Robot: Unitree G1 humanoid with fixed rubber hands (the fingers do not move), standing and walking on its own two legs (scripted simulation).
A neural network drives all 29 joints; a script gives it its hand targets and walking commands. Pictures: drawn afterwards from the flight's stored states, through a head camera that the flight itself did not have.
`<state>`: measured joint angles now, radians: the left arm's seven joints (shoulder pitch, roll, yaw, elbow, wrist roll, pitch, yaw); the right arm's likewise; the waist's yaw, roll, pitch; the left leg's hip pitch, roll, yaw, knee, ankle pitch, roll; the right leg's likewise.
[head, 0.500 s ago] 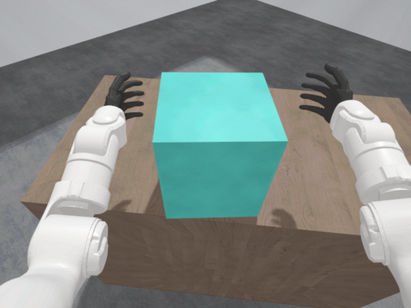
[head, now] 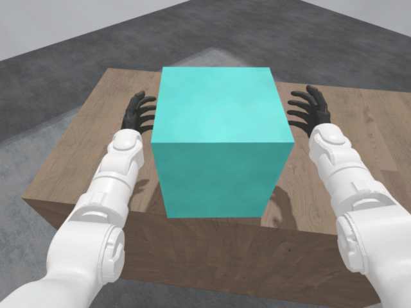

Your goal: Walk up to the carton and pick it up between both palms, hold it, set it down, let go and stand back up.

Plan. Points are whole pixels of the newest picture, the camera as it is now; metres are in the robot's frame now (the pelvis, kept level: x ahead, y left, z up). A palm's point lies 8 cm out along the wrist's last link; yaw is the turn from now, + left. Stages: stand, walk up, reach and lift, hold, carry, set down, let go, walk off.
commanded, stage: reach and lift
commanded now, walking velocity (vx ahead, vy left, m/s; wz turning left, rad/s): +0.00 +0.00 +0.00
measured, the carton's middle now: (215, 146) +0.44 +0.04 +0.08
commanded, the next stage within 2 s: none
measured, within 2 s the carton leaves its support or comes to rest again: neither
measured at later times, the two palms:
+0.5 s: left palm (139, 127) +0.43 +0.19 +0.12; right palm (295, 123) +0.46 -0.11 +0.14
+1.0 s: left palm (142, 126) +0.43 +0.19 +0.13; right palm (298, 123) +0.46 -0.11 +0.14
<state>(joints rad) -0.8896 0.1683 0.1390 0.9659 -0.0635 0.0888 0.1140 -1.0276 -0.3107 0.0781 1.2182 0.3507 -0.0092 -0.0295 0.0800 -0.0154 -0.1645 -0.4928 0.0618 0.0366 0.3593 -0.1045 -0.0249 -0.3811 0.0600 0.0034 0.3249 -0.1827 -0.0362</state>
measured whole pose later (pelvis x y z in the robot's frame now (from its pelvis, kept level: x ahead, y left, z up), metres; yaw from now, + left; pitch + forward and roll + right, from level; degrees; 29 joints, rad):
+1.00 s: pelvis +0.00 +0.00 +0.00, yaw -1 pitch +12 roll -1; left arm -0.95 0.05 0.31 1.00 0.11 0.06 0.18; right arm -1.07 -0.17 -0.12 1.23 0.15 0.03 -0.10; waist 0.08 -0.03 -0.14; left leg -0.45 0.07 0.05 0.34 -0.10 -0.02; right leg -0.34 0.06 0.01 0.30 -0.17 -0.03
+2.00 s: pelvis +0.01 +0.01 +0.01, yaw -1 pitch +1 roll +0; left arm -0.75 -0.09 0.51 0.63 0.40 0.23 0.03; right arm -0.87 0.03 -0.50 0.97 -0.29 -0.04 0.03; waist 0.03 -0.06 0.00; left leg -0.17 0.03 0.09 0.26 -0.11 -0.01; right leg -0.10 0.01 -0.03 0.28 -0.20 -0.02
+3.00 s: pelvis -0.01 +0.02 +0.01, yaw +0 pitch -5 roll +0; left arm -0.83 0.00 0.38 0.58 0.31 0.51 0.07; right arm -0.97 -0.06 -0.26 1.05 0.00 0.13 -0.06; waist -0.03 -0.06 -0.03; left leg -0.11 0.03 0.08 0.30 -0.11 0.01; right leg -0.01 0.01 -0.05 0.27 -0.18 -0.01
